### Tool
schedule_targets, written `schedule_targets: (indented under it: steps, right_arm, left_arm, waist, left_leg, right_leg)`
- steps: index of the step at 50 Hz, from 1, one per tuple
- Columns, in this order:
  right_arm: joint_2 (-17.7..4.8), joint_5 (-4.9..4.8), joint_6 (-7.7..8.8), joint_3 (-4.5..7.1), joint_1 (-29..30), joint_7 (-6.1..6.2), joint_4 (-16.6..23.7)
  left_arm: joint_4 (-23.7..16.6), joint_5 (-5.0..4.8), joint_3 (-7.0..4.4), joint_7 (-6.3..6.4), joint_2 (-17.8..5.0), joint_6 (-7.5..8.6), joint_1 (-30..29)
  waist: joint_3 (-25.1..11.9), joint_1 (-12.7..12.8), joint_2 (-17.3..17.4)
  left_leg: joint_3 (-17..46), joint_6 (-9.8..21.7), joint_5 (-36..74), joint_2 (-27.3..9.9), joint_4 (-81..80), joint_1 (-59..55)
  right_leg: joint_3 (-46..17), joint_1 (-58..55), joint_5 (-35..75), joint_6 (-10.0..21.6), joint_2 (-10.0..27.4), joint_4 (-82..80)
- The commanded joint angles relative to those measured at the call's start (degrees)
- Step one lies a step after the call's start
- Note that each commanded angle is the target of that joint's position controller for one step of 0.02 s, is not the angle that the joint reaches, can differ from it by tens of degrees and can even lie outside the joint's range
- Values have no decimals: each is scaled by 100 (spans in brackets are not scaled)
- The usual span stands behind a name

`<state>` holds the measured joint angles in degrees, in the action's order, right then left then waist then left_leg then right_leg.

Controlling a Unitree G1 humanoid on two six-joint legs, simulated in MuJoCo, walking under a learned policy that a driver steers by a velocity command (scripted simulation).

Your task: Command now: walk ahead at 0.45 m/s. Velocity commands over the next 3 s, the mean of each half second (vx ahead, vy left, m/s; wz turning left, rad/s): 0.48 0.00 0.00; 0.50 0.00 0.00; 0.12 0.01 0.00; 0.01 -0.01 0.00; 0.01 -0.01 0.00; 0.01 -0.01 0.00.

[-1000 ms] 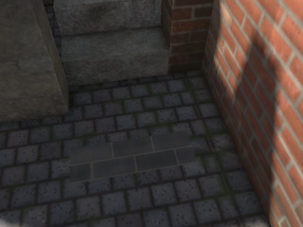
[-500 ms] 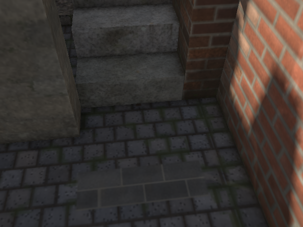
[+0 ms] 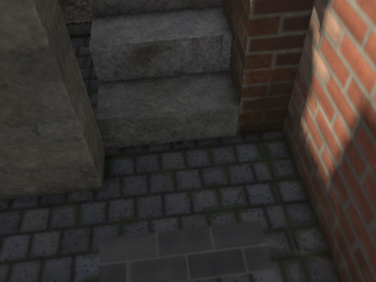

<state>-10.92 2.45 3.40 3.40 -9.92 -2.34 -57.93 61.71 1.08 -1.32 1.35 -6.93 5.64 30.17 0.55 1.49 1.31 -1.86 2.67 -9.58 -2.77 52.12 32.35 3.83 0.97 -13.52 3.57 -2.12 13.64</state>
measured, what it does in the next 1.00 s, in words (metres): walks ahead: left foot, then right foot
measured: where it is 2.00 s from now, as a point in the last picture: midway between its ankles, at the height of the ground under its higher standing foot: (183, 223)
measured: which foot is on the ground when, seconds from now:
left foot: up 0.00-0.20, down 0.22-0.82, up 0.84-1.00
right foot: down 0.00-0.24, up 0.26-0.78, down 0.80-1.00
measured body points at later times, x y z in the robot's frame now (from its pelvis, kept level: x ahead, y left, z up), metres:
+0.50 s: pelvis +0.27 +0.08 +0.00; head +0.29 +0.09 +0.45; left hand +0.38 +0.32 -0.14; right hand +0.25 -0.17 -0.14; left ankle +0.27 +0.13 -0.75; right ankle +0.33 -0.07 -0.67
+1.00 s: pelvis +0.55 +0.05 +0.00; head +0.58 +0.04 +0.45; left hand +0.58 +0.31 -0.14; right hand +0.61 -0.19 -0.15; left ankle +0.55 +0.19 -0.67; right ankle +0.56 -0.03 -0.75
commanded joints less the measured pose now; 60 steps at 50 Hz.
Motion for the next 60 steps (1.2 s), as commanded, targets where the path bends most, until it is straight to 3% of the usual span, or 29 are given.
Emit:
schedule_targets:
  steps: [1,8,10,11,12,13,14,15,16,19,25,27,30,35,37,39,40,41,42,43,45,47,48,52,55,56,57,58,60]
  right_arm:
    - [2,-21,-29,-55,707,-34,519]
    - [-338,-29,1,27,1191,-2,885]
    - [-510,-59,87,130,535,83,709]
    - [-636,-61,151,218,-378,142,381]
    - [-1032,47,224,347,-1457,229,104]
    - [-1623,151,210,495,-1811,216,123]
    - [-1482,30,122,451,-1149,184,222]
    - [-1116,-21,132,357,-491,177,353]
    - [-770,-80,197,259,-247,167,381]
    - [-276,-71,248,64,-557,199,97]
    - [-572,-190,335,49,-1140,206,-58]
    - [-447,-201,345,12,-1434,197,-106]
    - [-493,-156,343,7,-1547,211,-77]
    - [-601,-146,366,36,-1913,288,-226]
    - [-839,-75,413,146,-1795,340,-217]
    - [-741,-137,391,130,-1908,361,-324]
    - [-546,-129,411,47,-1614,335,-86]
    - [142,-441,407,-133,-2080,220,47]
    - [-278,-319,397,-34,-1957,208,-42]
    - [-499,-226,400,20,-1334,190,117]
    - [-325,-184,372,-42,-879,164,247]
    - [-108,121,162,-116,-996,209,187]
    - [-93,149,98,-128,-970,175,202]
    - [-245,29,41,-180,142,5,652]
    - [-191,-50,52,-244,853,3,939]
    - [-274,73,-49,-225,592,-13,892]
    - [16,-43,30,-290,64,161,703]
    - [-223,-138,151,-224,-126,281,679]
    - [-536,-96,228,-107,-730,380,437]
  left_arm:
    - [-150,-24,-61,15,-580,106,344]
    - [-195,-18,-183,25,-913,147,95]
    - [-208,55,-234,51,-1026,117,-62]
    - [-206,95,-237,38,-1008,72,-63]
    - [-341,86,-167,-4,-791,47,-37]
    - [-481,-145,-83,-132,-249,46,633]
    - [-432,-116,-190,-159,-670,44,384]
    - [-622,-113,-219,-172,-806,43,-253]
    - [-669,-56,-190,-190,-731,72,-693]
    - [-661,139,-225,-294,-594,-86,-750]
    - [-1184,172,-226,-354,-684,-362,-2068]
    - [-1314,172,-202,-367,-663,-373,-2445]
    - [-1373,35,-146,-349,-563,-370,-2847]
    - [-1585,2,-117,-319,-629,-271,-3555]
    - [-1551,75,-192,-220,-800,-160,-3320]
    - [-1136,140,-289,-85,-940,0,-1951]
    - [-881,241,-436,-22,-1316,87,-870]
    - [-760,394,-613,-21,-1942,112,-7]
    - [-657,369,-599,-83,-1812,44,-407]
    - [-756,228,-520,-122,-1507,12,-1113]
    - [-744,65,-356,-158,-984,85,-1588]
    - [-449,-104,-329,-113,-1002,259,-1480]
    - [-360,-176,-304,-109,-1009,331,-1334]
    - [-225,-157,-242,-136,-1117,418,-1107]
    - [-172,-227,-191,-177,-1140,435,-891]
    - [-156,-247,-270,29,-1373,386,-505]
    - [-131,-220,-124,-3,-1121,442,-821]
    - [-47,-258,-135,-42,-1161,363,-792]
    - [-139,-324,-127,35,-1199,245,-1160]
  waist:
    - [677,-16,-695]
    - [874,-156,-692]
    - [499,-458,-698]
    - [29,-805,-503]
    - [-682,-1146,25]
    - [-1605,-788,1452]
    - [-1390,-571,1043]
    - [-600,-360,508]
    - [-327,-344,-75]
    - [-222,-80,134]
    - [366,-158,90]
    - [438,-233,99]
    - [535,-357,337]
    - [705,-509,218]
    - [535,-393,199]
    - [-214,104,183]
    - [-944,568,-58]
    - [-1875,622,-1210]
    - [-1712,394,-892]
    - [-834,192,-473]
    - [-130,11,-185]
    - [0,-254,-325]
    - [78,-309,-330]
    - [330,-273,-473]
    - [329,-65,-549]
    - [660,88,127]
    - [261,-237,-442]
    - [-144,-306,-1101]
    - [-400,-620,-1185]
  left_leg:
    - [-163,-145,604,13,-767,804]
    - [-260,239,494,82,-1795,-111]
    - [-401,418,11,358,-2049,-1079]
    - [-493,530,-96,562,-2301,-2070]
    - [521,786,-1066,-277,-2472,-3535]
    - [3916,1485,-3288,-2008,-3561,-5010]
    - [4940,1388,-3732,-1961,-4474,-4609]
    - [3748,1168,-3102,-1786,-4306,-3851]
    - [2821,1069,-1755,-1559,-4252,-3089]
    - [1468,808,170,-995,-4284,-2390]
    - [960,708,478,-858,-4709,-2429]
    - [830,652,730,-823,-4671,-2693]
    - [428,514,1220,-590,-4579,-2622]
    - [458,754,2159,-842,-4308,-3365]
    - [362,759,3498,-923,-3766,-3688]
    - [90,671,4503,-688,-2278,-3722]
    - [85,574,3537,-545,-1004,-2698]
    - [-233,273,837,246,1208,-533]
    - [250,317,-1957,685,2147,448]
    - [516,428,-1392,195,2106,913]
    - [554,369,-848,-167,1333,477]
    - [383,202,-776,-279,1357,35]
    - [305,154,-566,-300,1220,79]
    - [62,-80,410,-443,17,386]
    - [-214,-179,1154,-224,-1175,-144]
    - [-337,-134,1248,-26,-1144,307]
    - [-148,-128,1376,135,-1795,-429]
    - [-261,-185,1239,473,-1939,-1166]
    - [-43,-73,1724,550,-2545,-2271]
  right_leg:
    - [-926,5,1468,727,1357,-667]
    - [-559,-51,2295,549,1586,-313]
    - [-405,-137,3537,397,1537,732]
    - [-220,28,3851,307,1303,1923]
    - [-33,1094,2629,209,1004,3698]
    - [113,3105,-865,6,-98,6043]
    - [-677,3701,-1156,136,-33,6609]
    - [-631,3872,-476,218,347,6568]
    - [-645,3542,-83,231,580,6136]
    - [-637,2785,23,77,788,5294]
    - [-353,3654,865,-221,854,4088]
    - [-309,3786,1202,-273,804,3452]
    - [-61,3300,1595,-284,599,2422]
    - [91,3181,1141,-123,445,1704]
    - [176,2834,764,75,239,1525]
    - [272,1396,891,408,24,984]
    - [-512,-161,396,723,722,1049]
    - [-3090,-2169,-676,1645,2417,780]
    - [-4583,-2041,-1005,1805,2695,-57]
    - [-3397,-1341,-1289,1504,2342,-96]
    - [-2105,-158,-39,1079,1887,-416]
    - [-1499,566,849,994,1665,-515]
    - [-1375,621,1192,1035,1663,-607]
    - [-754,814,1358,912,1338,-961]
    - [-332,869,2092,754,1116,-981]
    - [-612,324,4939,556,1707,-303]
    - [-107,384,5598,360,1281,64]
    - [134,315,5144,279,826,360]
    - [55,533,4203,110,781,1150]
